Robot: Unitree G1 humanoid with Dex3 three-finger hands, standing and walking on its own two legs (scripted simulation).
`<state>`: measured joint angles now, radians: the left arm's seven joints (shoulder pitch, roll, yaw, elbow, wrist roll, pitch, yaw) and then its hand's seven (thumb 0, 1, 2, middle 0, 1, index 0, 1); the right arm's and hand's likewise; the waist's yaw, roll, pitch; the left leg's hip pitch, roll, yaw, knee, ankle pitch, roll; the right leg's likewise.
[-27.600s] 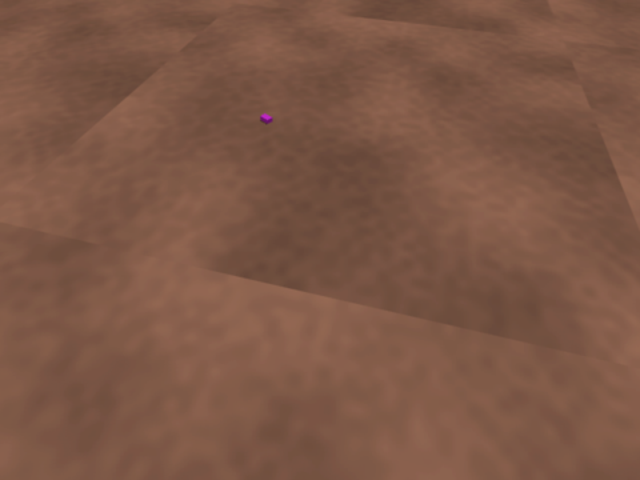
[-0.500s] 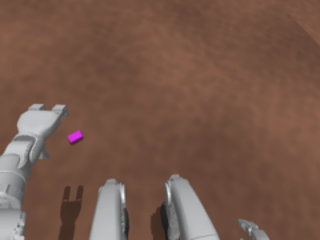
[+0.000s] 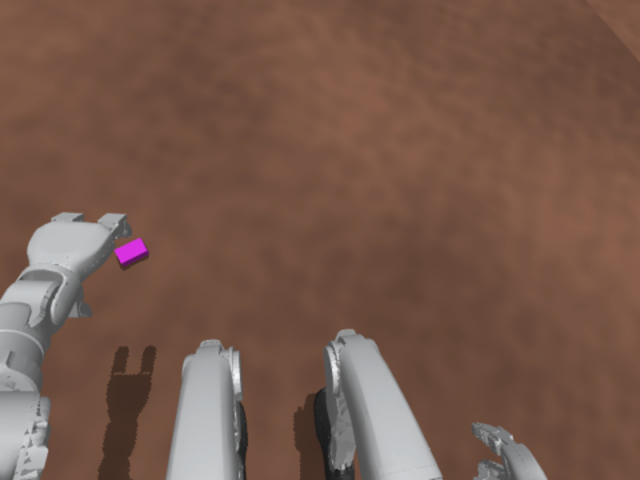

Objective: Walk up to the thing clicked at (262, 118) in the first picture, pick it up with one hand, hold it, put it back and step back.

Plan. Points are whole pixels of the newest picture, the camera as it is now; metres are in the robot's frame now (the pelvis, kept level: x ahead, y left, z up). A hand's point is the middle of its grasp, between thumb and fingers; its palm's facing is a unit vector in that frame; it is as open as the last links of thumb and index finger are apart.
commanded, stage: approach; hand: left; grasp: from above
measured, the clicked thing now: (132, 252) +0.54 +0.33 -0.51
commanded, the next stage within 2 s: rest palm in 0.64 s
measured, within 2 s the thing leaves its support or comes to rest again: neither
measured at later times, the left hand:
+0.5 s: hand (150, 301) +0.40 +0.25 -0.38, palm faces -0.49 -0.03 -0.87, open 10.6 cm
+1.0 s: hand (150, 303) +0.40 +0.26 -0.43, palm faces -0.52 -0.04 -0.85, open 11.2 cm
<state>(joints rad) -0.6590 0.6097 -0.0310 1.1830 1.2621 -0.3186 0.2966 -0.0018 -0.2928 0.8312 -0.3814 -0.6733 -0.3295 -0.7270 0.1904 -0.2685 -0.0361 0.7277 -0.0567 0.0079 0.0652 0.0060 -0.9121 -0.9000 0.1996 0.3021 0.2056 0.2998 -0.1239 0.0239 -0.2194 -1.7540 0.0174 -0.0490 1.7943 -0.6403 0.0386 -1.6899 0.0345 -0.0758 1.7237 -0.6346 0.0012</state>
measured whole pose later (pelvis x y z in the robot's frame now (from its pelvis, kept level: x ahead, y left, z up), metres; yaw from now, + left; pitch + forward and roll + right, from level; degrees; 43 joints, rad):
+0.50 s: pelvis -0.03 -0.01 -0.18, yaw -3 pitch +35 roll -8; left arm -0.90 0.71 0.12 1.55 1.42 -0.37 0.54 0.00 0.01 0.59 -0.62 -0.43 -0.58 -0.47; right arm 0.11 -0.21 0.02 0.81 -0.18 -0.07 0.14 0.01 -0.91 -0.89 0.20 0.30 0.21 0.30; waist -0.22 -0.03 -0.07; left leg -2.32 0.02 -0.07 2.36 -0.66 0.05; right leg -2.24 0.03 -0.12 2.29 -0.66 0.00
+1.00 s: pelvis -0.01 -0.01 -0.22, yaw -7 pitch +31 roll -10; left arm -0.84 0.79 0.13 1.55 1.34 -0.32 0.53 0.00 -0.03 0.56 -0.50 -0.54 -0.51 -0.54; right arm 0.07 -0.23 0.08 0.79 -0.22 -0.10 0.19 0.00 -0.91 -0.90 0.20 0.30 0.20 0.30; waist -0.24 -0.05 0.00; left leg -2.36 0.04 -0.14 2.53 -0.73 0.04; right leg -2.28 0.04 -0.18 2.41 -0.70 -0.01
